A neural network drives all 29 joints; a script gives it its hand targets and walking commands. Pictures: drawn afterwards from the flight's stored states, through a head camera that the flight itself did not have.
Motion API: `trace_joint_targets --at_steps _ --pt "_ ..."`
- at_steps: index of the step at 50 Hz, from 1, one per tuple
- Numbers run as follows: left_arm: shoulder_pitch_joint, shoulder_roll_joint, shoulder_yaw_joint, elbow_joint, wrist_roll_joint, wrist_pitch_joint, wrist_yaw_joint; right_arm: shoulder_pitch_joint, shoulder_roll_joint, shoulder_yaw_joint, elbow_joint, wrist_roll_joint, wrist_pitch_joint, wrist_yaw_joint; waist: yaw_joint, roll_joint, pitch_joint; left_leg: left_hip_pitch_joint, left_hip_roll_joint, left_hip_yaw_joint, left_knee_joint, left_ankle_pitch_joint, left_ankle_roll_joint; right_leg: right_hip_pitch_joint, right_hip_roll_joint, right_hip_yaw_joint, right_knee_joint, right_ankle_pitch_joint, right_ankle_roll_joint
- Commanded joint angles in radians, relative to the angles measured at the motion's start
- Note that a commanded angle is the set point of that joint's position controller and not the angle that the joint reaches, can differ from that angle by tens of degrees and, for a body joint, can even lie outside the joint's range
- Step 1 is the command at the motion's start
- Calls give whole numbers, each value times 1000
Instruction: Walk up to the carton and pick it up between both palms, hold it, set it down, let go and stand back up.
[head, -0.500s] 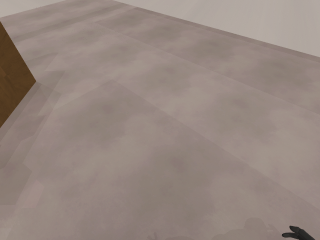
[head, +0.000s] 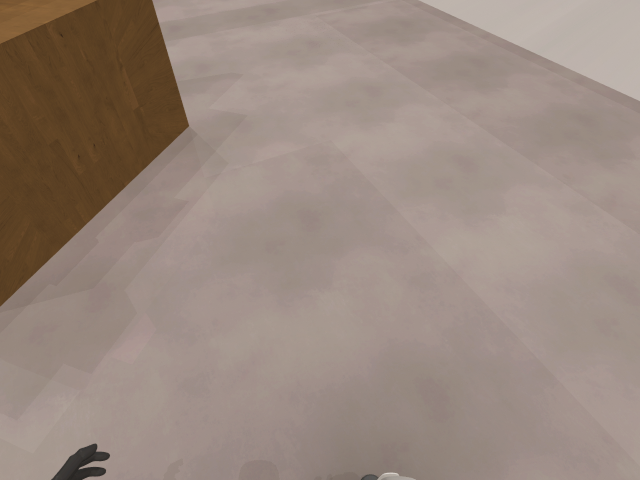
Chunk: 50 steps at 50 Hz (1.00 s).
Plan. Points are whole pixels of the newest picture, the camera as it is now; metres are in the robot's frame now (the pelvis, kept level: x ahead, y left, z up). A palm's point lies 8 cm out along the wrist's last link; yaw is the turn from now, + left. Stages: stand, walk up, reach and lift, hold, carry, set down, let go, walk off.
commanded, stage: walk up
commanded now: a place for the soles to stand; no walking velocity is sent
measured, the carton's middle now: out of the picture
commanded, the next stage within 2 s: none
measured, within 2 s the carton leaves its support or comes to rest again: neither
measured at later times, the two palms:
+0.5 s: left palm out of the picture +0.05 +0.38 -0.09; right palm (415, 255) +0.48 -0.17 -0.04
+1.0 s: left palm (1, 379) +0.31 +0.45 -0.05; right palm (363, 212) +0.67 -0.11 -0.11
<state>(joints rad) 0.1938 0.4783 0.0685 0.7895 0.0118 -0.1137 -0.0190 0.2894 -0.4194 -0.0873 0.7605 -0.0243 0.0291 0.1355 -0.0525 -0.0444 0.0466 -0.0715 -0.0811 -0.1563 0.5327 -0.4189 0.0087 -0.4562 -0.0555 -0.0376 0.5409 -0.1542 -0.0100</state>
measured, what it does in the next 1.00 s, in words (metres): walks ahead, turning left: left foot, then right foot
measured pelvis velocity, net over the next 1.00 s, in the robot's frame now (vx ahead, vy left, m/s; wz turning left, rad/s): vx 0.42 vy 0.11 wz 0.70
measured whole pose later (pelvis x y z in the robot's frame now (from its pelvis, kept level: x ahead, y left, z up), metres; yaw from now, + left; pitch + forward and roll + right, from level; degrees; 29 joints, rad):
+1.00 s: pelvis +0.42 +0.11 -0.01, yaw +40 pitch -2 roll +1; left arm 0.18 0.46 0.08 0.77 0.03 -0.12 -0.06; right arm 0.33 -0.46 -0.07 0.84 -0.01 -0.05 0.03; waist -0.02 0.03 0.06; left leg -0.22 -0.04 -0.15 0.90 -0.47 0.04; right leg -0.44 -0.05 -0.08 0.64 -0.16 -0.02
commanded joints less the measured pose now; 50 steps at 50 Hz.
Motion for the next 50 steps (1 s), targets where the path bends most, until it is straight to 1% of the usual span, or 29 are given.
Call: trace_joint_targets --at_steps 1,2,3,4,5,6,8,11,13,18,21,24,25,26,27,28,30,31,33,34,35,36,41,44,46,47,48,49,50 --pt "374 287 115 17 21 -21 36 -223 -101 -29 -155 -1 -41 -21 263 -219 -203 -661 -4 -12 297 -125 77 726 -220 264 -177 -223 -41" --pt "233 324 119 -26 25 -23 41 -98 -111 -29 -122 -14 -28 -24 183 -234 -155 -658 -6 44 544 -85 26 568 -450 589 -415 -635 -46" --pt "70 336 119 -84 18 -27 42 0 -197 -56 -61 -18 -7 -23 89 -142 -126 -579 79 49 627 -52 11 417 -521 685 -449 -840 -112" --pt "12 318 115 -94 23 -36 32 34 -250 -73 -43 -15 -3 -23 54 -160 -63 -563 128 44 666 -27 10 330 -486 652 -453 -857 -137" --pt "25 265 88 -74 26 -39 28 -71 -255 -87 -32 -13 -12 -19 66 -51 30 -555 154 47 646 14 6 216 -425 511 -431 -680 -148" --pt "61 246 87 -54 32 -39 26 -89 -245 -86 -33 -13 -10 -7 76 -35 6 -517 174 54 616 60 17 192 -356 379 -423 -593 -109" --pt "31 215 78 -38 25 -37 19 -94 -206 -71 -37 -2 -10 10 64 -148 62 -492 218 75 566 171 -1 116 -280 131 -419 -430 -71" --pt "70 215 92 -37 23 -48 11 -132 -167 -55 -44 4 -16 30 89 -75 -26 -529 237 119 415 212 -24 284 -279 53 -384 -301 -125" --pt "62 262 106 -43 29 -43 5 -217 -173 -50 -75 -1 -14 40 111 -38 -31 -543 258 130 359 173 -19 280 -365 52 -398 -348 -178" --pt "92 279 116 -33 26 -27 0 -304 -154 -42 -84 15 -30 32 148 -20 -56 -463 211 229 157 269 -17 336 -304 -132 -322 -170 -146" --pt "89 291 115 -18 18 -3 -12 -309 -175 -50 -73 9 -38 20 141 -42 -46 -332 180 309 96 250 14 271 -320 -172 -272 -242 -143" --pt "49 278 109 -28 29 18 -7 -143 -222 -74 -27 -24 -48 -1 30 33 -114 -153 125 300 39 140 44 248 -296 -243 -12 -87 -123" --pt "95 229 85 -27 18 25 -15 -14 -269 -100 12 -29 -51 -20 -29 189 -224 66 109 251 -4 46 69 163 -253 -263 261 -32 -105" --pt "147 124 43 -46 5 26 -18 51 -337 -117 37 -32 -53 -44 -59 420 -197 156 246 -77 -172 -131 130 -40 -120 -315 547 -117 -27" --pt "151 128 32 -62 -3 23 -25 1 -382 -130 -14 -4 -52 -58 -26 459 -134 291 383 -445 -267 -202 259 -376 -9 -193 657 -381 29" --pt "94 232 52 -72 -2 14 -21 30 -368 -115 -21 30 -46 -63 -78 284 -142 268 470 -556 -321 -122 339 -391 -34 -46 687 -371 27" --pt "-11 222 47 -62 -2 6 -22 -18 -313 -91 21 44 -58 -73 -37 76 -54 117 377 -292 -258 134 244 -325 -121 11 600 -235 8" --pt "60 208 51 -44 -3 14 -27 -49 -292 -86 0 47 -63 -82 7 82 -79 82 298 -139 -248 261 162 -249 -142 23 558 -158 6" --pt "130 182 51 -24 -1 18 -30 -106 -249 -57 -13 48 -87 -86 66 155 -33 -52 225 -97 -253 339 157 -137 -128 54 469 -97 23" --pt "135 189 58 -24 9 22 -28 -92 -254 -55 -17 45 -96 -84 54 199 -87 -30 218 -101 -251 376 185 -110 -97 8 463 -88 25" --pt "128 207 60 -31 17 23 -31 -75 -253 -47 -14 39 -102 -80 58 88 -57 -20 246 -139 -256 388 212 -128 -90 18 445 -109 34" --pt "101 173 46 -47 12 21 -32 -56 -265 -53 -32 49 -110 -80 45 116 -102 0 273 -134 -241 400 248 -133 -90 39 407 -112 39" --pt "-89 181 48 -101 20 18 -56 -13 -275 -45 -16 27 -127 -85 -5 146 12 -114 249 -165 -308 143 244 -108 -86 48 181 -19 29" --pt "45 160 65 -52 14 -2 -50 -115 -259 -34 -30 13 -122 -93 101 172 -36 -177 188 -66 -114 438 182 146 -24 23 10 56 12" --pt "207 198 99 13 21 -11 -33 -52 -216 -21 -32 15 -120 -103 182 -25 -102 -402 137 -24 165 376 120 508 16 -1 -27 93 -43" --pt "324 272 124 25 20 -11 -18 -13 -156 -6 -35 11 -119 -104 234 -186 -159 -465 38 41 412 243 100 613 -114 178 -138 -148 -59" --pt "313 308 126 -12 14 -15 -11 73 -115 16 -47 16 -112 -106 200 -255 -211 -585 -22 50 565 -46 75 664 -361 489 -275 -456 -57" --pt "183 340 130 -42 -9 -13 -13 180 -197 -4 19 5 -104 -117 126 -277 -218 -653 19 68 738 -67 50 602 -467 755 -384 -710 -126" --pt "104 314 118 -71 -8 -12 -9 133 -264 -22 31 5 -100 -126 108 -169 -90 -681 96 39 792 -42 47 442 -466 719 -382 -805 -169"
